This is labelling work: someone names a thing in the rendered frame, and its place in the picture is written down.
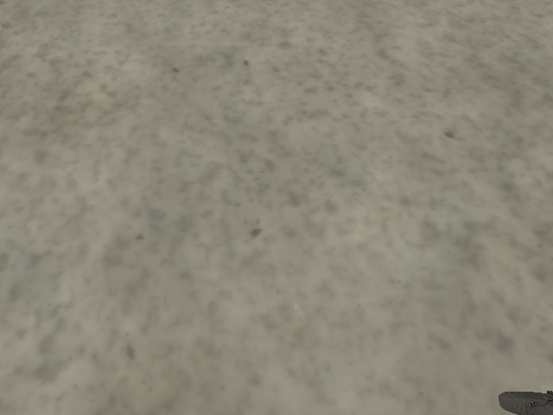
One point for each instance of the robot right hand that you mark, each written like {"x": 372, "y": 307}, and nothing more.
{"x": 527, "y": 403}

